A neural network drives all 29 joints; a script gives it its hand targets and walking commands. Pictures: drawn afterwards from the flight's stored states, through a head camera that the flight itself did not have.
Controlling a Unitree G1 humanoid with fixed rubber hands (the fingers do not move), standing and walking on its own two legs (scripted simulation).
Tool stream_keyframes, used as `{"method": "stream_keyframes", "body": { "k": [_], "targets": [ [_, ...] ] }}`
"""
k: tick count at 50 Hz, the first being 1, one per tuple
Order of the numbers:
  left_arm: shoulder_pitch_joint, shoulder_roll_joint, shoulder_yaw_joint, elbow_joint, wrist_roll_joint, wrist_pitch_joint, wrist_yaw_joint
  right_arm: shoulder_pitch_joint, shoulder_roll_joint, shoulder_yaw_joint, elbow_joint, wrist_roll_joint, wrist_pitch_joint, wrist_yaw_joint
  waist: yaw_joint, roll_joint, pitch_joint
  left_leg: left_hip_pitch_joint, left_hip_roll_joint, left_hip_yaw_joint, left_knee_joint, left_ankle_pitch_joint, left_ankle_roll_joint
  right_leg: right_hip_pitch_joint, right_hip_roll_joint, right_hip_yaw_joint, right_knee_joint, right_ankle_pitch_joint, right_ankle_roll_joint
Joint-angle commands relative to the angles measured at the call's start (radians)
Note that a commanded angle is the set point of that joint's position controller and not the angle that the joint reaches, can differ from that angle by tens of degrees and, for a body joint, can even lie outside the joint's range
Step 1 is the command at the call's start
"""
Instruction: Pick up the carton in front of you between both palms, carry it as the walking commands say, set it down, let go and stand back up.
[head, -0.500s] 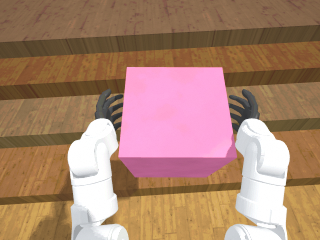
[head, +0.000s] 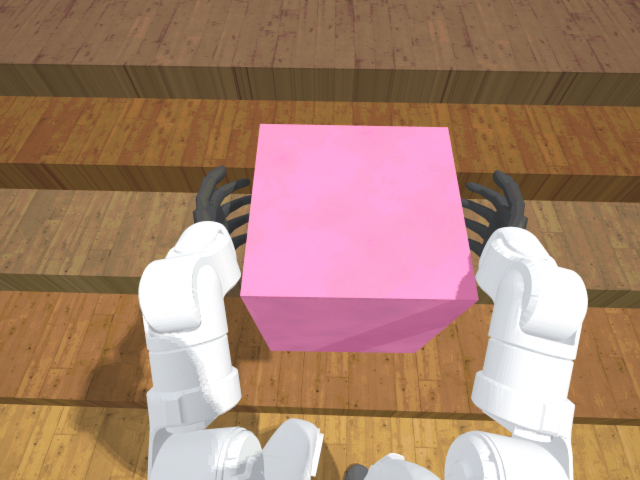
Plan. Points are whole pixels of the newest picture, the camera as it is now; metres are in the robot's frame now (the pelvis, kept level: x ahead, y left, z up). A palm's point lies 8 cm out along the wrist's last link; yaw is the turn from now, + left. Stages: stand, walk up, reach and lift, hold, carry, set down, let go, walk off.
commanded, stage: carry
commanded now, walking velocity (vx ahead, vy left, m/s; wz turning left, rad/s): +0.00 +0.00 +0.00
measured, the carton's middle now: (347, 253) +0.38 +0.05 +0.03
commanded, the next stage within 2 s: none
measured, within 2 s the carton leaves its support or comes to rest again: neither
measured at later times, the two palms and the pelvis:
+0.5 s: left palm (279, 149) +0.44 +0.14 +0.14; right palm (562, 197) +0.41 -0.17 +0.14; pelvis +0.10 +0.02 +0.03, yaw -4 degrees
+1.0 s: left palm (259, 135) +0.46 +0.17 +0.14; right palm (533, 180) +0.43 -0.14 +0.14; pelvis +0.12 +0.04 +0.03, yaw -5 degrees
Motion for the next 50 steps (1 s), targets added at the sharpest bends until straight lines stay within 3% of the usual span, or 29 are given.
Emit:
{"method": "stream_keyframes", "body": {
  "k": [1,3,5,6,8,9,10,11,12,13,14,15,16,17,18,19,23,31,35,50],
  "targets": [
    [-0.635,-0.842,-0.737,-0.042,-0.292,-0.041,-0.106,-0.470,0.646,0.581,0.045,0.084,-0.002,0.015,-0.043,0.010,-0.630,-0.100,0.059,0.051,-0.268,-0.012,-0.010,0.657,-0.289,0.427,-0.219,0.911,-0.081],
    [-0.584,-0.844,-0.696,0.021,-0.263,-0.040,-0.116,-0.482,0.672,0.598,0.075,0.096,0.001,0.021,-0.064,-0.058,-0.584,0.040,0.018,0.140,-0.548,0.019,-0.022,0.574,-0.256,0.298,-0.258,0.884,-0.035],
    [-0.528,-0.825,-0.636,0.109,-0.209,-0.038,-0.117,-0.493,0.689,0.614,0.103,0.097,0.007,0.025,-0.069,-0.142,-0.570,0.167,-0.005,0.196,-0.661,0.167,-0.010,0.491,-0.234,0.190,-0.207,0.966,-0.012],
    [-0.511,-0.812,-0.613,0.124,-0.185,-0.039,-0.113,-0.512,0.705,0.634,0.102,0.111,0.009,0.029,-0.086,-0.165,-0.563,0.208,-0.009,0.202,-0.701,0.232,-0.002,0.467,-0.243,0.178,-0.189,1.017,-0.005],
    [-0.484,-0.781,-0.573,0.147,-0.138,-0.041,-0.099,-0.542,0.716,0.660,0.117,0.134,0.014,0.033,-0.127,-0.144,-0.576,0.335,0.006,0.180,-0.859,0.389,0.014,0.435,-0.241,0.138,-0.128,1.070,0.010],
    [-0.471,-0.764,-0.551,0.151,-0.116,-0.043,-0.090,-0.539,0.723,0.660,0.134,0.145,0.016,0.035,-0.134,-0.132,-0.590,0.397,0.013,0.169,-0.957,0.481,0.017,0.431,-0.217,0.120,-0.085,1.023,0.025],
    [-0.449,-0.746,-0.526,0.167,-0.087,-0.043,-0.080,-0.529,0.726,0.662,0.152,0.153,0.019,0.036,-0.134,-0.128,-0.601,0.463,0.043,0.140,-1.004,0.547,0.029,0.408,-0.204,0.127,-0.061,0.919,0.036],
    [-0.434,-0.728,-0.505,0.181,-0.060,-0.041,-0.069,-0.522,0.719,0.652,0.169,0.154,0.019,0.036,-0.143,-0.077,-0.612,0.566,0.120,0.062,-1.018,0.699,0.062,0.338,-0.196,0.145,-0.044,0.701,0.056],
    [-0.424,-0.707,-0.483,0.197,-0.032,-0.038,-0.058,-0.519,0.705,0.643,0.197,0.154,0.019,0.033,-0.145,0.015,-0.617,0.669,0.234,-0.041,-0.964,1.020,0.109,0.242,-0.180,0.167,-0.051,0.389,0.091],
    [-0.413,-0.702,-0.468,0.225,-0.012,-0.037,-0.050,-0.516,0.699,0.632,0.219,0.150,0.016,0.029,-0.141,0.083,-0.610,0.684,0.286,-0.075,-0.967,1.081,0.149,0.198,-0.148,0.172,-0.096,0.113,0.113],
    [-0.411,-0.700,-0.452,0.227,0.007,-0.040,-0.042,-0.522,0.713,0.629,0.242,0.157,0.012,0.026,-0.126,0.099,-0.585,0.637,0.293,-0.069,-0.968,0.871,0.159,0.216,-0.156,0.194,-0.208,-0.017,0.120],
    [-0.440,-0.701,-0.441,0.205,0.015,-0.045,-0.038,-0.531,0.726,0.619,0.260,0.162,0.006,0.027,-0.124,0.076,-0.542,0.558,0.237,-0.029,-0.954,0.681,0.124,0.271,-0.182,0.229,-0.322,0.095,0.111],
    [-0.500,-0.712,-0.449,0.180,0.005,-0.054,-0.039,-0.557,0.756,0.623,0.256,0.167,-0.005,0.029,-0.125,0.066,-0.504,0.468,0.179,0.004,-0.958,0.503,0.091,0.346,-0.193,0.230,-0.329,0.247,0.096],
    [-0.536,-0.735,-0.455,0.192,-0.008,-0.061,-0.043,-0.569,0.777,0.624,0.258,0.164,-0.014,0.028,-0.132,0.044,-0.486,0.405,0.160,0.009,-0.993,0.386,0.074,0.399,-0.193,0.213,-0.298,0.287,0.077],
    [-0.559,-0.757,-0.460,0.193,-0.015,-0.073,-0.045,-0.601,0.797,0.637,0.241,0.171,-0.021,0.029,-0.132,0.009,-0.465,0.402,0.161,0.015,-1.025,0.351,0.064,0.385,-0.192,0.215,-0.292,0.263,0.061],
    [-0.566,-0.770,-0.463,0.198,-0.020,-0.080,-0.046,-0.625,0.803,0.645,0.238,0.181,-0.026,0.031,-0.134,0.010,-0.452,0.423,0.167,0.026,-1.016,0.363,0.060,0.367,-0.196,0.221,-0.306,0.273,0.053],
    [-0.564,-0.768,-0.496,0.177,-0.036,-0.103,-0.042,-0.629,0.797,0.668,0.225,0.194,-0.053,0.022,-0.146,0.027,-0.516,0.487,0.164,0.051,-0.969,0.405,0.060,0.406,-0.223,0.239,-0.309,0.512,0.051],
    [-0.514,-0.762,-0.532,0.174,-0.076,-0.107,-0.051,-0.509,0.745,0.634,0.219,0.139,-0.057,0.004,-0.142,0.015,-0.578,0.559,0.175,0.070,-0.916,0.595,0.061,0.443,-0.229,0.226,-0.261,0.745,0.070],
    [-0.517,-0.772,-0.540,0.178,-0.079,-0.103,-0.055,-0.518,0.741,0.627,0.217,0.134,-0.055,0.009,-0.144,0.023,-0.566,0.596,0.181,0.066,-0.915,0.653,0.071,0.412,-0.221,0.220,-0.259,0.701,0.072],
    [-0.501,-0.776,-0.537,0.162,-0.063,-0.112,-0.048,-0.527,0.754,0.656,0.192,0.164,-0.066,0.018,-0.141,0.053,-0.536,0.650,0.212,0.029,-0.984,0.705,0.082,0.372,-0.181,0.201,-0.292,0.302,0.055]
  ]
}}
